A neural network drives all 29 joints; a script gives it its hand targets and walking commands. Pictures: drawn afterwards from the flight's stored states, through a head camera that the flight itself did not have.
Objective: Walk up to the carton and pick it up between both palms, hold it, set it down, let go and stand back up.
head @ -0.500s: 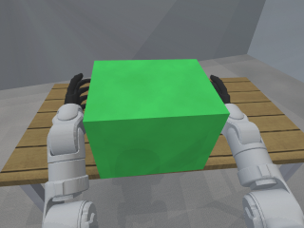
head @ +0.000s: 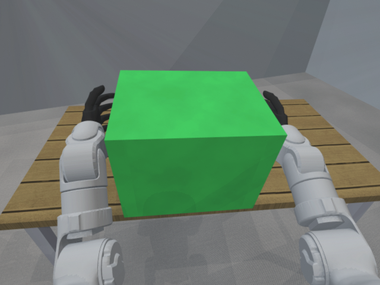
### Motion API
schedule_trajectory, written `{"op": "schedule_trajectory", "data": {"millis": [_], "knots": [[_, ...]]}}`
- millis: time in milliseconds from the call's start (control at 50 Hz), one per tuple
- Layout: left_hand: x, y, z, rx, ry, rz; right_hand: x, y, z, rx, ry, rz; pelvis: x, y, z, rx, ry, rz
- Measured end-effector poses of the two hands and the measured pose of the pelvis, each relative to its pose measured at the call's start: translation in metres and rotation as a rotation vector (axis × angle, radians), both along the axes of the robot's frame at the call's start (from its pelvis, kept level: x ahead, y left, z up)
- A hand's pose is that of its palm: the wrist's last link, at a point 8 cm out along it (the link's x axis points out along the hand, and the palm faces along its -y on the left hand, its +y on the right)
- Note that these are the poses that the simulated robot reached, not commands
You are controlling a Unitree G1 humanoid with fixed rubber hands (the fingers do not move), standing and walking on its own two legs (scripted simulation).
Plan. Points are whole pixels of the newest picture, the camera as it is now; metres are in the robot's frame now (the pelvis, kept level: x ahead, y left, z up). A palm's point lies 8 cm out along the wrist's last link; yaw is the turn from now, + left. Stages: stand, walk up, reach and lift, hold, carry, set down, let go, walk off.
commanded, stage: hold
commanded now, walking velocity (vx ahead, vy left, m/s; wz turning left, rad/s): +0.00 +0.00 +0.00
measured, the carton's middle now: (188, 140) +0.36 +0.01 +0.18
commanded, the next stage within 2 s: none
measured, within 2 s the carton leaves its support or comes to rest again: neither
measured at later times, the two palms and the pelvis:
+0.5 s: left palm (93, 129) +0.35 +0.19 +0.22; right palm (273, 129) +0.36 -0.17 +0.20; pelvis +0.01 +0.01 +0.00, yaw +0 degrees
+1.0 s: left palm (96, 125) +0.35 +0.18 +0.23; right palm (277, 127) +0.36 -0.18 +0.21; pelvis +0.01 +0.00 +0.00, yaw -1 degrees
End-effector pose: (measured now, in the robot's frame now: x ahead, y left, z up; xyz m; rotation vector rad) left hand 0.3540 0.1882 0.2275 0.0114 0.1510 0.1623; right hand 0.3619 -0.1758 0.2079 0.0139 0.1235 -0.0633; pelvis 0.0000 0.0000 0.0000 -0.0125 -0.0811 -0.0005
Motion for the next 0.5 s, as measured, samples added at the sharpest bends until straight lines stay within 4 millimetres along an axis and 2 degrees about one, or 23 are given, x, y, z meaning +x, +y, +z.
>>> {"op": "schedule_trajectory", "data": {"millis": [500], "knots": [[-0.001, 0.0026, -0.0074, 0.01, 0.003, 0.013, 0.0027, 0.0029, -0.0049, 0.002, 0.004, 0.01, 0.009, 0.0081, 0.0005, -0.004, 0.003, -0.007]]}}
